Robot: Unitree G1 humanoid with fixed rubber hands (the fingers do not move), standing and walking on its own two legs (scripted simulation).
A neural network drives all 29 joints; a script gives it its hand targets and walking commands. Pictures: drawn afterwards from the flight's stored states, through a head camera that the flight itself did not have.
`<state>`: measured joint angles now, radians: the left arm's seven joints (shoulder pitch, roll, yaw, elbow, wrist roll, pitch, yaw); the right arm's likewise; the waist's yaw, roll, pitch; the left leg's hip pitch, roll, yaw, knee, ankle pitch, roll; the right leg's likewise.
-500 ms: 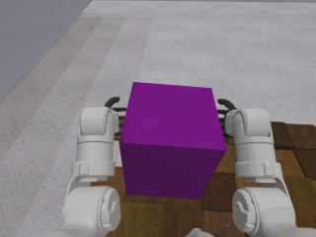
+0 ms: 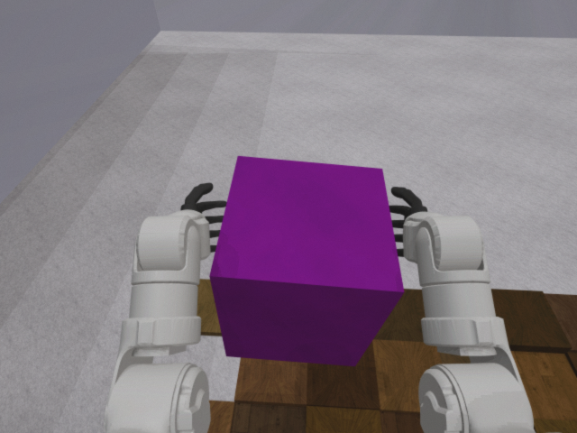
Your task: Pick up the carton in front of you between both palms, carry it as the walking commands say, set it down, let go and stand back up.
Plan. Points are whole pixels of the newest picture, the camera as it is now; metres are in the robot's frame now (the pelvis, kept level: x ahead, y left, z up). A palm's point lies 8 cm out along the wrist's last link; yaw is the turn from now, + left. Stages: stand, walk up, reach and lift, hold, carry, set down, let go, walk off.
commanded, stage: carry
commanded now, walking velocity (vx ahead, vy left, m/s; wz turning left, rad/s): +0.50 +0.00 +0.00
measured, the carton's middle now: (300, 267) +0.36 +0.00 +0.04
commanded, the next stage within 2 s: none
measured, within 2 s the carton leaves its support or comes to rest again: neither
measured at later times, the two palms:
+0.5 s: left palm (244, 141) +0.63 +0.10 +0.09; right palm (391, 138) +0.65 -0.19 +0.08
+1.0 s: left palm (249, 61) +0.96 +0.11 +0.12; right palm (366, 62) +0.94 -0.19 +0.12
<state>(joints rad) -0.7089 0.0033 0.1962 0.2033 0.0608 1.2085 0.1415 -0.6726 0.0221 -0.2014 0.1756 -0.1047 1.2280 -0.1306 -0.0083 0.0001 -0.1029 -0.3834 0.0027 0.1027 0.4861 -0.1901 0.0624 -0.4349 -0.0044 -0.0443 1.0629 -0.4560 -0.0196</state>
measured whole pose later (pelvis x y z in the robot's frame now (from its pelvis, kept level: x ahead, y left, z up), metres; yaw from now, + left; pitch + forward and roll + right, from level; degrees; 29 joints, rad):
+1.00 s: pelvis +0.59 -0.02 +0.01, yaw -1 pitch +4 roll -1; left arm -0.68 -0.03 0.22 0.14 0.11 1.22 0.14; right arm -0.70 0.00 -0.17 0.20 -0.06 1.23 -0.16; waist -0.06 -0.01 -0.03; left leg -0.32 -0.02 0.13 0.49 -0.25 0.10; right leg -0.62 -0.03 -0.03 1.13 -0.36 -0.03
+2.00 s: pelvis +1.28 -0.05 -0.06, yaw +0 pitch +5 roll +0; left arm -0.63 -0.08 0.24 0.06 0.12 1.13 0.15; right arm -0.67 0.02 -0.17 0.15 -0.04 1.17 -0.22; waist -0.06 0.00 0.00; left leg -0.17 0.00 0.08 0.64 -0.50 0.03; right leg -0.55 -0.02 -0.13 0.49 0.00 -0.07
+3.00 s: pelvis +1.90 -0.06 -0.06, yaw +1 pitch +3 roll -1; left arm -0.26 -0.15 0.09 -0.20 0.15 1.20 0.13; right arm -0.27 0.12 -0.12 -0.22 -0.12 1.24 -0.20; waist 0.01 0.05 -0.12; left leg -0.16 0.08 0.10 0.81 -0.50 -0.05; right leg -0.46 -0.05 -0.24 0.51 -0.10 -0.08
